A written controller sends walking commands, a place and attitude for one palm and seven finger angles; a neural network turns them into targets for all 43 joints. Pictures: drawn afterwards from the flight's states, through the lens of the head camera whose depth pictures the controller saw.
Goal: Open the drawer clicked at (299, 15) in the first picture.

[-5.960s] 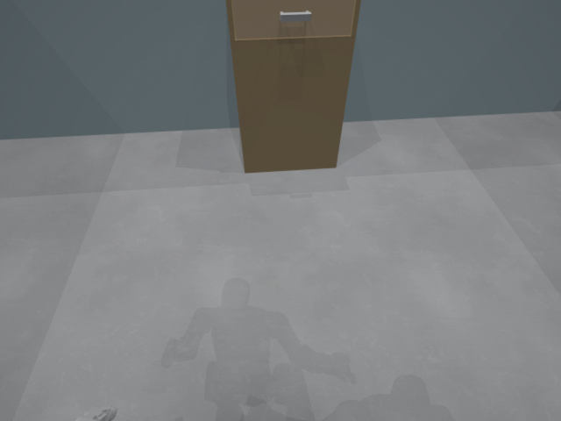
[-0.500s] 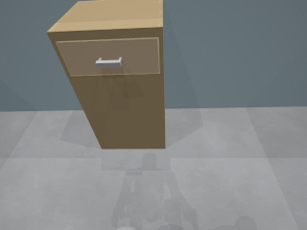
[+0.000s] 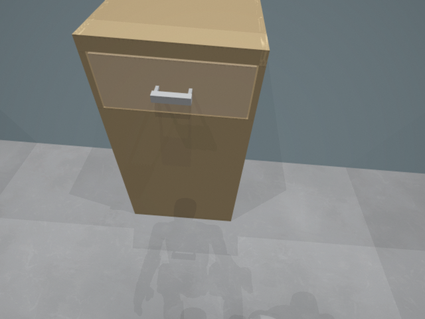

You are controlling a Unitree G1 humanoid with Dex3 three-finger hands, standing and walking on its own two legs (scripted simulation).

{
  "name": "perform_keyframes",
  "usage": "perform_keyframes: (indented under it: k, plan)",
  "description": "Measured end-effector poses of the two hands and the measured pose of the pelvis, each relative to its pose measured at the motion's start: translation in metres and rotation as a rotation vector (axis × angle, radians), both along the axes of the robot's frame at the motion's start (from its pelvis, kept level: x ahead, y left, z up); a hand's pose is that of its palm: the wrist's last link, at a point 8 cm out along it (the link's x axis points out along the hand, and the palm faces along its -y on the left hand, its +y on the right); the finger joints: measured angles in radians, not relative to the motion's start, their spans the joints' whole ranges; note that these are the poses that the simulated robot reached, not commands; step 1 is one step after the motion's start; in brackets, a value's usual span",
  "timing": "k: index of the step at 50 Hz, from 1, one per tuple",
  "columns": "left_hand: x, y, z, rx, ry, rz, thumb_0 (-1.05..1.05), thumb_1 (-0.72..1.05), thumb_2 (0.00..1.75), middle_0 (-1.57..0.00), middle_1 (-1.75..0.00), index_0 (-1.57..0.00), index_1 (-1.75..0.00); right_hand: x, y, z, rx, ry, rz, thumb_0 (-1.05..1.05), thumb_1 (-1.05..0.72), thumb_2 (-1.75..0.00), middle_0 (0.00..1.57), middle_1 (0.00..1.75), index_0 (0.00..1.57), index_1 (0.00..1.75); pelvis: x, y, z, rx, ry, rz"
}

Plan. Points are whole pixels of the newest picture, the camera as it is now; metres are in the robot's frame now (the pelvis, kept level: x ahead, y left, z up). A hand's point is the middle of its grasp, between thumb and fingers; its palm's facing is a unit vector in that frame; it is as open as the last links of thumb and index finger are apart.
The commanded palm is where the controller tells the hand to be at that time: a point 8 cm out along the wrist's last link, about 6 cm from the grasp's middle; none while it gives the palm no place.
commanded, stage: take the last steps up to it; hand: left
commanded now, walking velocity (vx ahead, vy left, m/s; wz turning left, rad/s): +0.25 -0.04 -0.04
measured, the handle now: (172, 94) +0.69 +0.17 +0.03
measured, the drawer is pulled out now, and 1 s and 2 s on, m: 0.00 0.00 0.00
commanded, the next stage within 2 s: come to a stop and stand still in 0.22 s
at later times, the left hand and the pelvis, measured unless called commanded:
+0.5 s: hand (160, 275) +0.24 +0.13 -0.17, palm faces +0.00 -0.97 -0.23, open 7.1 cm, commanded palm none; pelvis +0.15 -0.04 -0.01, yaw -1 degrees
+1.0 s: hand (136, 315) +0.16 +0.17 -0.18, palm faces +0.00 -0.98 -0.21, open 7.4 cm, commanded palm none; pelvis +0.14 -0.02 +0.00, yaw -2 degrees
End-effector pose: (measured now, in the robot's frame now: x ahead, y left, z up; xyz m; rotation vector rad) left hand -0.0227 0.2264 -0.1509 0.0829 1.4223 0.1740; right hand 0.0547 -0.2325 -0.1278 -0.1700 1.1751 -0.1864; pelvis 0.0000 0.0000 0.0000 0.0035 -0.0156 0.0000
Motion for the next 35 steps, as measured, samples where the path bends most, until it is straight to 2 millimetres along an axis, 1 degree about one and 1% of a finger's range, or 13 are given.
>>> perform_keyframes:
  k: [4, 8, 13, 15, 16, 17, 19, 21, 22, 26, 30, 33, 35]
  plan:
    - [0.088, 0.012, 0.011, 0.033, -0.164, -0.039, 0.01, 0.92, 0.9, -0.19, -0.3, -0.19, -0.29, -0.012, 0.003, -0.004, 0.019, 0.092, -0.026, -0.01, -0.94, -0.9, 0.2, 0.3, 0.2, 0.3, 0.026, 0.001, 0.003, 0.01, -0.001, -0.001]
    - [0.161, 0.007, 0.021, 0.049, -0.259, -0.093, 0.0, 0.92, 0.9, -0.19, -0.3, -0.19, -0.29, -0.026, 0.008, -0.012, 0.057, 0.189, -0.073, 0.0, -0.93, -0.9, 0.2, 0.3, 0.2, 0.3, 0.053, -0.004, 0.002, 0.016, -0.008, -0.007]
    - [0.236, -0.017, 0.022, 0.057, -0.306, -0.174, 0.0, 0.91, 0.9, -0.19, -0.3, -0.19, -0.29, -0.038, 0.008, -0.025, 0.111, 0.31, -0.143, 0.0, -0.92, -0.9, 0.2, 0.3, 0.2, 0.3, 0.092, -0.02, -0.006, 0.018, -0.013, -0.025]
    - [0.258, -0.029, 0.016, 0.059, -0.326, -0.193, 0.0, 0.91, 0.9, -0.19, -0.3, -0.19, -0.29, -0.038, 0.004, -0.034, 0.131, 0.357, -0.162, 0.01, -0.92, -0.9, 0.2, 0.3, 0.2, 0.3, 0.11, -0.03, -0.015, 0.022, -0.014, -0.025]
    - [0.265, -0.035, 0.013, 0.06, -0.335, -0.193, 0.0, 0.91, 0.9, -0.19, -0.3, -0.19, -0.3, -0.036, 0.001, -0.038, 0.139, 0.378, -0.166, 0.01, -0.91, -0.9, 0.2, 0.3, 0.2, 0.3, 0.117, -0.035, -0.019, 0.018, -0.016, -0.025]
    - [0.269, -0.04, 0.012, 0.057, -0.336, -0.188, 0.0, 0.91, 0.9, -0.19, -0.3, -0.19, -0.3, -0.031, -0.002, -0.04, 0.142, 0.392, -0.166, 0.01, -0.91, -0.9, 0.2, 0.3, 0.2, 0.3, 0.122, -0.038, -0.02, 0.01, -0.02, -0.021]
    - [0.268, -0.049, 0.011, 0.046, -0.316, -0.172, 0.0, 0.91, 0.9, -0.19, -0.3, -0.19, -0.3, -0.016, -0.009, -0.039, 0.135, 0.398, -0.16, 0.01, -0.91, -0.9, 0.2, 0.3, 0.2, 0.3, 0.131, -0.042, -0.018, 0.003, -0.025, -0.017]
    - [0.26, -0.055, 0.011, 0.039, -0.269, -0.157, 0.0, 0.91, 0.9, -0.2, -0.3, -0.19, -0.3, 0.007, -0.017, -0.036, 0.119, 0.374, -0.147, 0.01, -0.91, -0.9, 0.2, 0.3, 0.2, 0.3, 0.139, -0.043, -0.013, 0.003, -0.022, -0.022]
    - [0.258, -0.054, 0.012, 0.05, -0.259, -0.129, -0.01, 0.93, 0.9, -0.2, -0.3, -0.2, -0.3, 0.02, -0.02, -0.035, 0.111, 0.355, -0.141, 0.01, -0.91, -0.9, 0.2, 0.3, 0.2, 0.3, 0.142, -0.044, -0.011, 0.002, -0.017, -0.022]
    - [0.254, -0.04, 0.015, 0.081, -0.209, -0.108, -0.02, 0.95, 0.9, -0.2, -0.3, -0.2, -0.3, 0.071, -0.028, -0.031, 0.09, 0.268, -0.105, 0.01, -0.92, -0.9, 0.19, 0.3, 0.2, 0.3, 0.15, -0.042, -0.006, 0.005, -0.004, -0.018]
    - [0.246, -0.024, 0.011, 0.086, -0.175, -0.086, -0.01, 0.94, 0.9, -0.2, -0.3, -0.2, -0.3, 0.116, -0.028, -0.027, 0.06, 0.179, -0.063, 0.01, -0.92, -0.9, 0.19, 0.3, 0.2, 0.3, 0.152, -0.033, -0.007, -0.001, -0.004, -0.016]
    - [0.239, -0.009, 0.002, 0.077, -0.16, -0.066, -0.01, 0.93, 0.9, -0.2, -0.3, -0.2, -0.3, 0.142, -0.023, -0.022, 0.028, 0.11, -0.038, 0.01, -0.92, -0.9, 0.19, 0.3, 0.2, 0.3, 0.152, -0.022, -0.011, -0.012, -0.008, -0.013]
    - [0.235, 0.0, -0.007, 0.067, -0.15, -0.05, 0.0, 0.92, 0.9, -0.2, -0.3, -0.2, -0.3, 0.153, -0.018, -0.02, 0.007, 0.072, -0.019, 0.0, -0.92, -0.9, 0.19, 0.3, 0.2, 0.3, 0.152, -0.014, -0.016, -0.018, -0.011, -0.011]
